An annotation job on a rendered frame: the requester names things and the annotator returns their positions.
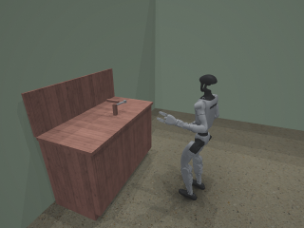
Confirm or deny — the robot left forearm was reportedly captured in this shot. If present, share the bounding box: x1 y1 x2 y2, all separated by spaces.
175 119 206 133

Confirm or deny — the robot left hand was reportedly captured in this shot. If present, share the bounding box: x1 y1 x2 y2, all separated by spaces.
157 111 177 125

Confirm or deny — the tap lever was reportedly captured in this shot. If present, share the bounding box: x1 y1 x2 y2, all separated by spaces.
116 100 127 105

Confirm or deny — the left robot upper arm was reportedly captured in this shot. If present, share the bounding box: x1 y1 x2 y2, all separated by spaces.
194 100 208 133

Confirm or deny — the right robot upper arm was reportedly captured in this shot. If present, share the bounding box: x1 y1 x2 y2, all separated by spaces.
213 94 219 119

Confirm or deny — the counter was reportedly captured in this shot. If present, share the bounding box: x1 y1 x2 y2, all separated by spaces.
21 68 153 221

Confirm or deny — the right robot thigh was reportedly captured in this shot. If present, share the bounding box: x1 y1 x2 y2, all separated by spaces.
193 135 212 164

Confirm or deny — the robot left shin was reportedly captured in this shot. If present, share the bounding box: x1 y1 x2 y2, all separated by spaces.
180 167 193 195

